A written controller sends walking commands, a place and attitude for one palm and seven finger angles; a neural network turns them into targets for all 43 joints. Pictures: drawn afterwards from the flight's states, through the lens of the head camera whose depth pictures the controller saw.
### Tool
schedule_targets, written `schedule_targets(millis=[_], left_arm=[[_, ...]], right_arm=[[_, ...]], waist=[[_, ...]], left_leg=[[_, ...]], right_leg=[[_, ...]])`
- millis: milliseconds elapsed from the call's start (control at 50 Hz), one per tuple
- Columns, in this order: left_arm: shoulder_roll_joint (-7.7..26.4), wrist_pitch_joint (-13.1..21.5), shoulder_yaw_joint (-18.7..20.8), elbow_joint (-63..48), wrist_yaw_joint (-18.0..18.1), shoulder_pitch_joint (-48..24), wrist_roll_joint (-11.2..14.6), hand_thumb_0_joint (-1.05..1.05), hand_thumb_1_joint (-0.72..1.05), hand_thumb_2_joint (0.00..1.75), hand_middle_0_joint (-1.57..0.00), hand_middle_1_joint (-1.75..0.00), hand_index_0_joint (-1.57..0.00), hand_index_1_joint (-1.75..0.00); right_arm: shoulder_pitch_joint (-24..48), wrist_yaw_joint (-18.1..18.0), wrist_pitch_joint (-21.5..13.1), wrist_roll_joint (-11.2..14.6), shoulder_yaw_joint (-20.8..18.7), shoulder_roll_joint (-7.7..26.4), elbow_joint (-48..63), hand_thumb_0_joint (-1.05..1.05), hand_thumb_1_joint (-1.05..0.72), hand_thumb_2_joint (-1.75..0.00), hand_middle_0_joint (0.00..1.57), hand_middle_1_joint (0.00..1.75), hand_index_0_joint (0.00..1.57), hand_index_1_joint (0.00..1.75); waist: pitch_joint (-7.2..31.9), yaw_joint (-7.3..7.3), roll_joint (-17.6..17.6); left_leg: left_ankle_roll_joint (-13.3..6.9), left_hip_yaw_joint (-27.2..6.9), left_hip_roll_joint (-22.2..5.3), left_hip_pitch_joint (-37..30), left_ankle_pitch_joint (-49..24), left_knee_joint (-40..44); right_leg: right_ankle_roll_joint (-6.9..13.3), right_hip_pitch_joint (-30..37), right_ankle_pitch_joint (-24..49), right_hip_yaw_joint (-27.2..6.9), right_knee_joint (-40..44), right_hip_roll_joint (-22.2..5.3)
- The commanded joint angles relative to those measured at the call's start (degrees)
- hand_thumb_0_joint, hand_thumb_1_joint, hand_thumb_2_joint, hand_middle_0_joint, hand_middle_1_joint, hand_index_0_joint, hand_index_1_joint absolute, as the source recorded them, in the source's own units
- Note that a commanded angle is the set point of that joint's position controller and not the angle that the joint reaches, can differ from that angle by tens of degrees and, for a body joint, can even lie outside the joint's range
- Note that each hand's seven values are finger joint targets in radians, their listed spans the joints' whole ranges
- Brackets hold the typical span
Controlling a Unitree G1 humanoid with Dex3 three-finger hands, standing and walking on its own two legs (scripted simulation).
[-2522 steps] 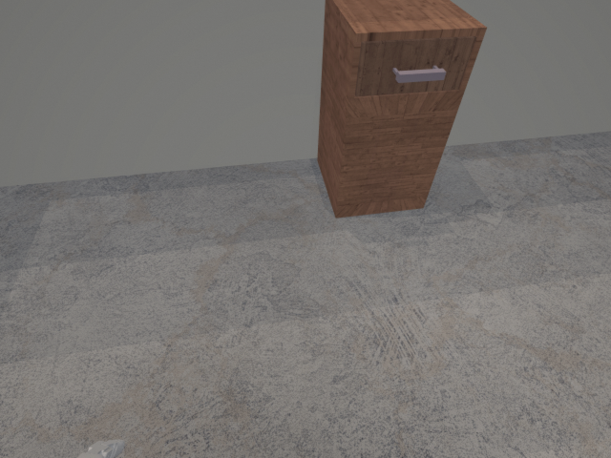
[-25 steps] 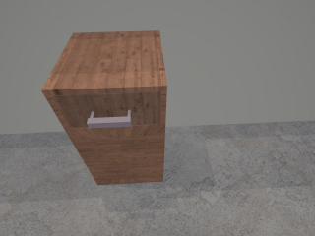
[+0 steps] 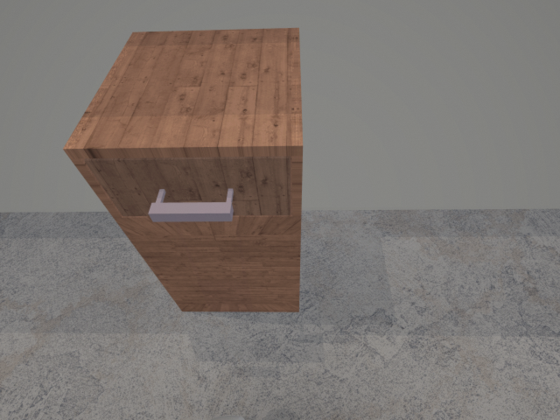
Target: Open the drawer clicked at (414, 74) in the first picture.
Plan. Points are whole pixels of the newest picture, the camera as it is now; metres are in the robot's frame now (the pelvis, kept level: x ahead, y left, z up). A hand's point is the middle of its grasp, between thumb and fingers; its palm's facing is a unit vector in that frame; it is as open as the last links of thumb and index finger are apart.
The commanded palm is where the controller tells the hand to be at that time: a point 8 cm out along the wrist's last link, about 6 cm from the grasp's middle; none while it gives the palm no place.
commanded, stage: come to a stop and stand still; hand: left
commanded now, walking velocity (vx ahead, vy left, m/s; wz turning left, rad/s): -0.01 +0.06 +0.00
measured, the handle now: (193, 202) +0.50 +0.22 -0.06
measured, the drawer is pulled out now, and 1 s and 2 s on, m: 0.00 0.00 0.00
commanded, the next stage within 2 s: look again from close up in 0.72 s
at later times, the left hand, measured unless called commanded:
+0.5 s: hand out of the picture -0.02 +0.19 -0.16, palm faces +0.05 -0.98 -0.18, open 7.3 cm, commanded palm none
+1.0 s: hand out of the picture -0.05 +0.20 -0.17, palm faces +0.01 -0.98 -0.17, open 7.3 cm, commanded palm none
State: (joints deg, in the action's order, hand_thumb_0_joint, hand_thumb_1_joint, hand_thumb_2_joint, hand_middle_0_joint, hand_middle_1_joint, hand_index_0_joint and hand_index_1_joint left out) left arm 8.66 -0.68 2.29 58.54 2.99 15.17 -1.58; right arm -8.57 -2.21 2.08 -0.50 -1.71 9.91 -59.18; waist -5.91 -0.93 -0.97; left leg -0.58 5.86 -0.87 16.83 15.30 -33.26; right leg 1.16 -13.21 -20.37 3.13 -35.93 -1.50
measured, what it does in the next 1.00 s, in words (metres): steps on the spot: left foot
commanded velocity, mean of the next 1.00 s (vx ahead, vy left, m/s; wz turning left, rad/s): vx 0.00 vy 0.00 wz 0.00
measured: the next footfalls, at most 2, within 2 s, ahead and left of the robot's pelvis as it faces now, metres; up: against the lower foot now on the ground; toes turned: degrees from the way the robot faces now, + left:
left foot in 0.24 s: +0.01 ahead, +0.13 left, +0.00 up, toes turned -6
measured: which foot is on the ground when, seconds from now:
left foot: down 0.00-0.00, up 0.02-0.22, down 0.24-1.00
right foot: down 0.00-1.00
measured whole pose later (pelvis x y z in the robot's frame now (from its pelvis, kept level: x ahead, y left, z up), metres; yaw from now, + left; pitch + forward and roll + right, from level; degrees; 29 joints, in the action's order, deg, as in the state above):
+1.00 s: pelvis -0.03 +0.04 +0.01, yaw +0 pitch +0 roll -1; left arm 6.7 1.1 -1.1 63.7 2.1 19.1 -0.9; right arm -18.4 -1.2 -0.7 -1.1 1.2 8.5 -60.9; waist -1.3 0.7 -1.6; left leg -3.2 4.0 1.0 13.7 17.2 -30.9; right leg -0.8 -13.4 -15.9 2.9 -29.5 -1.8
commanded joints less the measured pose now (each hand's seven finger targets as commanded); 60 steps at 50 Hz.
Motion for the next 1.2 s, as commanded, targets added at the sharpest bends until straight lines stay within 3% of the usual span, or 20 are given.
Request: schedule_targets(millis=[0,60,100,140,180,200,220,240,260,320,460,780,800,820,840,860,940,980,1100,1180], left_arm=[[8.7,0.4,1.0,-2.0,0.0,4.3,-0.3,0.00,0.90,0.90,-0.20,-0.30,-0.20,-0.30],[8.1,0.6,0.7,-2.9,0.1,1.8,-0.3,0.00,0.90,0.90,-0.20,-0.30,-0.20,-0.30],[9.3,0.8,0.8,-2.9,-0.1,2.9,-0.3,0.00,0.90,0.90,-0.20,-0.30,-0.20,-0.30],[9.7,0.9,0.9,-2.5,-0.2,3.2,-0.1,0.00,0.90,0.90,-0.20,-0.30,-0.20,-0.30],[10.1,0.7,0.9,-2.5,-0.4,1.7,0.6,0.00,0.90,0.90,-0.20,-0.30,-0.20,-0.30],[9.1,0.6,0.8,-2.5,-0.5,1.7,0.9,0.00,0.90,0.90,-0.20,-0.30,-0.20,-0.30],[7.5,0.5,0.5,-2.6,-0.7,2.7,1.1,0.00,0.90,0.90,-0.20,-0.30,-0.20,-0.30],[6.2,0.4,0.0,-2.2,-0.7,3.0,0.9,0.00,0.90,0.90,-0.20,-0.30,-0.20,-0.30],[5.6,0.3,-0.1,-1.9,-0.7,2.8,0.6,0.00,0.90,0.90,-0.20,-0.30,-0.20,-0.30],[6.5,0.5,-0.4,0.4,-1.1,1.6,0.8,0.00,0.90,0.90,-0.20,-0.30,-0.20,-0.30],[5.5,0.9,-1.2,3.0,-1.2,3.5,0.8,0.00,0.90,0.90,-0.20,-0.30,-0.20,-0.30],[2.9,1.5,-1.7,5.4,-0.9,8.6,0.8,0.00,0.90,0.90,-0.20,-0.30,-0.20,-0.30],[5.0,3.0,-2.8,6.3,1.2,10.2,0.0,0.00,0.90,0.90,-0.20,-0.30,-0.20,-0.30],[7.0,3.3,-2.1,3.8,0.8,7.9,0.6,0.00,0.90,0.90,-0.20,-0.30,-0.20,-0.30],[7.4,3.3,-2.0,3.0,0.1,6.4,0.7,0.00,0.90,0.90,-0.20,-0.30,-0.20,-0.30],[6.6,3.3,-2.2,2.8,-0.1,5.8,0.6,0.00,0.90,0.90,-0.20,-0.30,-0.20,-0.30],[3.9,2.9,-2.6,2.7,-0.5,7.3,0.7,0.00,0.90,0.90,-0.20,-0.30,-0.20,-0.30],[3.3,2.8,-2.7,3.0,-0.6,7.1,0.9,0.00,0.90,0.90,-0.20,-0.30,-0.20,-0.30],[3.9,2.1,-2.6,2.6,-0.6,6.4,0.9,0.00,0.90,0.90,-0.20,-0.30,-0.20,-0.30],[4.3,1.8,-2.3,2.6,-0.5,6.1,0.9,0.00,0.90,0.90,-0.20,-0.30,-0.20,-0.30]], right_arm=[[-2.5,0.6,1.2,-0.2,-1.8,2.8,2.6,0.00,-0.90,-0.90,0.20,0.30,0.20,0.30],[-2.7,0.7,1.1,-0.1,-1.3,2.4,2.1,0.00,-0.90,-0.90,0.20,0.30,0.20,0.30],[-2.5,0.7,0.4,0.2,-1.0,2.6,1.9,0.00,-0.90,-0.90,0.20,0.30,0.20,0.30],[-3.7,0.6,0.0,0.3,-0.8,2.5,1.6,0.00,-0.90,-0.90,0.20,0.30,0.20,0.30],[-7.1,0.5,-0.6,0.2,-0.4,2.7,0.1,0.00,-0.90,-0.90,0.20,0.30,0.20,0.30],[-8.1,0.3,-1.2,0.0,-0.5,3.9,-0.3,0.00,-0.90,-0.90,0.20,0.30,0.20,0.30],[-7.2,0.1,-1.8,-0.4,-0.5,6.1,-0.2,0.00,-0.90,-0.90,0.20,0.30,0.20,0.30],[-5.4,0.2,-1.7,-0.4,-0.4,7.2,0.1,0.00,-0.90,-0.90,0.20,0.30,0.20,0.30],[-3.7,0.3,-1.5,-0.5,-0.1,7.1,0.1,0.00,-0.90,-0.90,0.20,0.30,0.20,0.30],[-3.9,0.4,-1.6,-0.3,0.8,5.1,-0.9,0.00,-0.90,-0.90,0.20,0.30,0.20,0.30],[-7.7,0.4,-1.8,-0.4,1.3,4.6,-2.9,0.00,-0.90,-0.90,0.20,0.30,0.20,0.30],[-12.7,0.1,-2.6,-0.2,1.6,2.9,-4.8,0.00,-0.90,-0.90,0.20,0.30,0.20,0.30],[-5.7,1.2,-3.9,0.3,1.6,5.0,-0.3,0.00,-0.90,-0.90,0.20,0.30,0.20,0.30],[-9.8,1.3,-3.2,0.0,1.6,2.0,0.8,0.00,-0.90,-0.90,0.20,0.30,0.20,0.30],[-9.8,1.7,-2.9,-0.6,1.9,2.4,0.1,0.00,-0.90,-0.90,0.20,0.30,0.20,0.30],[-12.6,1.6,-3.1,-0.7,1.9,2.8,0.5,0.00,-0.90,-0.90,0.20,0.30,0.20,0.30],[-13.4,1.1,-4.4,-0.4,2.0,4.0,1.2,0.00,-0.90,-0.90,0.20,0.30,0.20,0.30],[-13.3,0.8,-4.6,-0.4,2.0,4.2,0.9,0.00,-0.90,-0.90,0.20,0.30,0.20,0.30],[-13.2,0.7,-4.4,-0.3,2.2,4.5,-0.3,0.00,-0.90,-0.90,0.20,0.30,0.20,0.30],[-13.1,0.5,-4.5,-0.4,2.4,4.7,-1.1,0.00,-0.90,-0.90,0.20,0.30,0.20,0.30]], waist=[[4.2,-0.34,12.7],[1.2,0.88,8.9],[3.5,0.17,8.7],[5.6,0.45,9.1],[7.5,1.68,7.7],[8.5,1.67,4.9],[9.4,0.51,-0.8],[9.7,-0.58,-2.9],[6.9,-0.99,-1.4],[2.5,-0.36,-3.3],[1.1,0.28,0.1],[1.0,0.60,1.5],[-2.4,-1.52,0.8],[2.0,2.19,0.1],[0.3,1.64,-1.5],[2.8,2.82,-1.3],[5.5,1.41,-2.8],[4.4,1.11,-0.1],[-0.3,0.93,2.8],[-0.1,0.56,-0.2]], left_leg=[[0.4,-5.0,0.5,3.6,14.7,-17.9],[0.6,-6.2,-0.4,6.7,14.0,-20.8],[1.1,-4.8,-0.1,5.9,13.9,-13.3],[1.3,-3.6,-0.3,2.9,9.8,-4.2],[1.1,-3.4,-0.1,-5.1,-2.4,7.8],[0.3,-5.5,-2.3,-9.6,-13.3,10.9],[-1.5,-10.1,-7.2,-12.2,-24.5,10.0],[-3.1,-11.6,-10.3,-10.7,-26.8,9.8],[-2.8,-9.9,-9.5,-7.1,-19.7,10.0],[-1.4,-9.8,-6.8,-2.9,-8.0,14.1],[-1.1,-9.1,-5.6,-3.8,-0.4,16.5],[-1.6,-8.7,-5.4,-4.2,-2.7,16.4],[0.4,-5.6,-5.4,0.8,-7.1,4.7],[0.2,-7.0,-2.6,-2.6,1.6,6.7],[-0.4,-6.6,-2.4,-3.2,2.1,7.2],[-1.0,-7.4,-3.0,-2.4,2.5,7.5],[-2.8,-10.5,-5.7,-1.7,-4.8,10.6],[-3.1,-10.2,-5.9,-1.5,-8.6,10.7],[-2.8,-9.3,-5.3,-1.2,-8.4,12.7],[-2.8,-9.5,-5.4,-1.9,-10.0,14.0]], right_leg=[[9.3,0.6,40.1,-15.5,15.3,-17.1],[10.1,1.9,43.4,-11.8,14.2,-14.6],[9.7,7.5,48.8,-9.8,12.1,-13.1],[9.1,9.8,48.1,-9.6,10.5,-12.4],[6.1,7.7,40.4,-7.8,8.3,-10.1],[3.9,5.7,35.0,-6.7,6.6,-7.9],[1.5,2.7,25.9,-5.0,6.4,-4.8],[0.2,3.1,15.8,-3.6,8.4,-3.4],[0.0,3.7,11.3,-4.3,11.6,-2.9],[0.0,5.0,11.5,-5.2,14.4,-3.8],[0.0,3.1,8.0,-5.7,18.1,-4.1],[0.1,1.6,10.1,-5.4,16.5,-4.2],[0.0,-0.7,21.5,-6.8,15.8,-7.0],[1.7,-2.0,5.1,-9.4,16.6,-7.9],[2.2,-5.1,-2.3,-8.7,16.6,-6.5],[2.2,-4.3,-3.9,-7.4,14.7,-5.3],[1.7,0.6,6.4,-4.1,9.8,-3.2],[1.3,1.5,9.2,-3.7,9.4,-3.2],[0.8,0.6,10.1,-4.1,10.6,-3.7],[0.4,1.7,10.5,-3.8,10.5,-3.6]])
